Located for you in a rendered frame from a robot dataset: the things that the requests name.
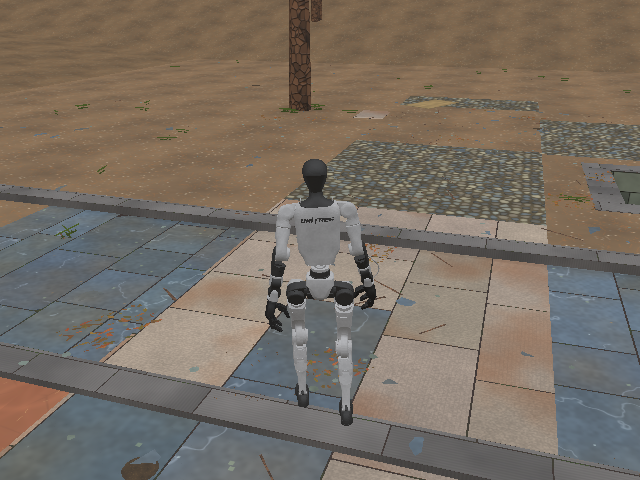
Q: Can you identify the robot right hand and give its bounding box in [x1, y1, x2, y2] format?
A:
[354, 284, 377, 310]

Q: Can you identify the right robot forearm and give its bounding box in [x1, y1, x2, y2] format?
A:
[354, 241, 374, 287]

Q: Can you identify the robot right upper arm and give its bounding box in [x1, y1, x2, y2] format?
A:
[337, 201, 364, 256]

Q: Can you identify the robot left upper arm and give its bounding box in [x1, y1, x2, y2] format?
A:
[275, 203, 296, 261]

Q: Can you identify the left robot forearm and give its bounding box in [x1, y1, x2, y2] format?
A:
[267, 246, 286, 302]

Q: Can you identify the robot left hand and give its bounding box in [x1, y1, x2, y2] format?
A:
[265, 299, 290, 332]

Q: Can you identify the left robot foot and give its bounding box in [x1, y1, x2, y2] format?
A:
[295, 383, 309, 408]

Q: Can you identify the right robot thigh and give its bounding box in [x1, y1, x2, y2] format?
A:
[334, 280, 354, 358]

